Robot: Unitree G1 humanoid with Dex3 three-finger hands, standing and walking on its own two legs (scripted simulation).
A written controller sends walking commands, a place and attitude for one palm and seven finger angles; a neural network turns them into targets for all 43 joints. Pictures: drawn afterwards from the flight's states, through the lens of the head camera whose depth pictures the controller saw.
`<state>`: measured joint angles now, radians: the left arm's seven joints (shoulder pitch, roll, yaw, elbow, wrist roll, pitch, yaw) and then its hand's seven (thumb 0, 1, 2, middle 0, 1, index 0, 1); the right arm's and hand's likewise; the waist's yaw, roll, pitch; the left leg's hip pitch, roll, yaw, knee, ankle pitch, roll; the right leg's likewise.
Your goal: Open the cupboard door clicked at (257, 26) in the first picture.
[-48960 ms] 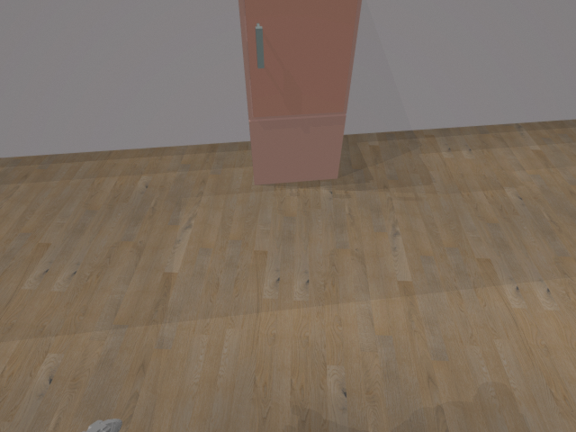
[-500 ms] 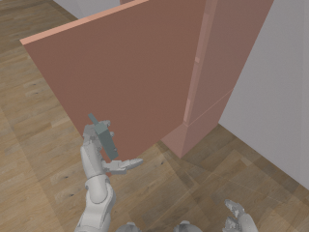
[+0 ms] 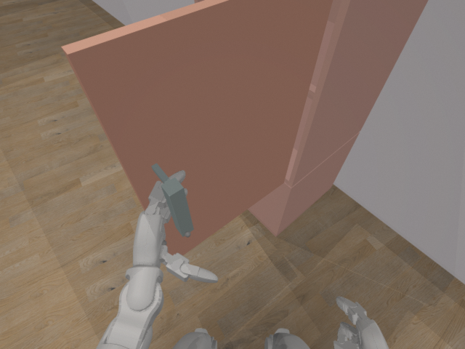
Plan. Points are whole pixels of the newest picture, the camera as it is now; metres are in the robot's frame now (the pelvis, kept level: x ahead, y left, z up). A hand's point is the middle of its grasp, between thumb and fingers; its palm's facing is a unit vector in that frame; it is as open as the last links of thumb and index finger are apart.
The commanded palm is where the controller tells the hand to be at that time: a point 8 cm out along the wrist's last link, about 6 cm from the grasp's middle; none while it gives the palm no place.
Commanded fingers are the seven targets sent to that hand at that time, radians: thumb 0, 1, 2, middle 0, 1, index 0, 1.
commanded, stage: slide the hand sideways off the handle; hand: left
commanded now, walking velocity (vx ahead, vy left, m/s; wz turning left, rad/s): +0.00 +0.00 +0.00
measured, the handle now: (172, 200) +0.35 +0.13 +0.05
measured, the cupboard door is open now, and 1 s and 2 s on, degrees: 87 89 89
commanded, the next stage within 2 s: draw the hand back to the body in 1.06 s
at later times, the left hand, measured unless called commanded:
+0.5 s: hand (166, 261) +0.25 +0.12 +0.04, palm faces -0.04 -1.00 -0.03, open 16.3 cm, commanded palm +0.23 +0.18 +0.04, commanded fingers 0.00 -0.50 0.30 -0.15 -0.30 -0.15 -0.30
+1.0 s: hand (138, 290) +0.20 +0.15 +0.04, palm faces -0.02 -1.00 -0.05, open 16.4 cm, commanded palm +0.18 +0.22 +0.04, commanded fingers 0.00 -0.50 0.30 -0.15 -0.30 -0.15 -0.30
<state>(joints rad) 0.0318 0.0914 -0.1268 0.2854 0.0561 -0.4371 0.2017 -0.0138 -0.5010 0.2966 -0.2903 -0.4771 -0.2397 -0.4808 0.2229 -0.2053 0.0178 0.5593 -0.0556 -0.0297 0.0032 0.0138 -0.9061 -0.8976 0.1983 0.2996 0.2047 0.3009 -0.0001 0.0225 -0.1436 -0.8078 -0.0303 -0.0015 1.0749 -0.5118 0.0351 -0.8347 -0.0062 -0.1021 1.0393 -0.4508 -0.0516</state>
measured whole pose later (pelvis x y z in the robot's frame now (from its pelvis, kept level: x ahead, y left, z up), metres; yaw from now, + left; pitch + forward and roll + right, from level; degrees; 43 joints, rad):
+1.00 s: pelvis +0.01 -0.01 -0.02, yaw -1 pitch +16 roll -2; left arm 0.54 0.20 0.06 -0.17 -0.21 -0.38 -0.19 -0.01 -0.50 0.30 -0.15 -0.30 -0.15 -0.30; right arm 0.25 -0.23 0.01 0.43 0.01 -0.09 -0.05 0.02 -0.91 -0.90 0.20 0.30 0.20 0.30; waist 0.01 0.03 -0.18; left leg -0.88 -0.01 -0.01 1.19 -0.59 0.02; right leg -0.90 0.01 -0.11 1.13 -0.51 -0.06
